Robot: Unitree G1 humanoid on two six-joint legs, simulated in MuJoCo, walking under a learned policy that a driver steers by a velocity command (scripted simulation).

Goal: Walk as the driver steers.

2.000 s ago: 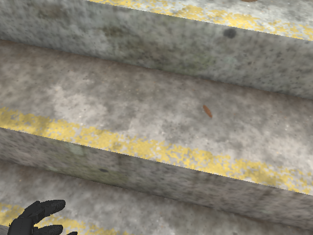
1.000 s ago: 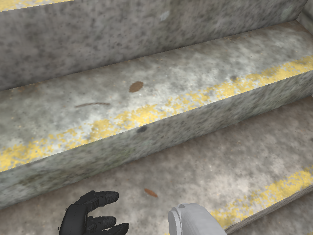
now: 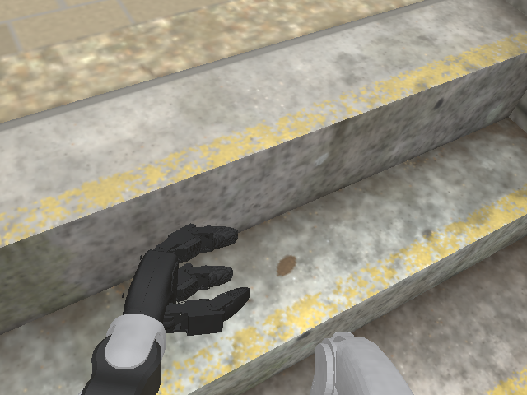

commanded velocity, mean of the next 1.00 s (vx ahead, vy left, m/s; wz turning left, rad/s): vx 1.00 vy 0.00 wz -0.41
